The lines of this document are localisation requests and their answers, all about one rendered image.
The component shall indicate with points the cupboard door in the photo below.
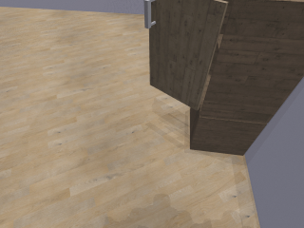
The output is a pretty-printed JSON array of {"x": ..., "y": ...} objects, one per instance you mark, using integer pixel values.
[{"x": 182, "y": 45}]

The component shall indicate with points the handle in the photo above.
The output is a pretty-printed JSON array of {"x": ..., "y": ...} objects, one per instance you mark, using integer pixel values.
[{"x": 147, "y": 14}]

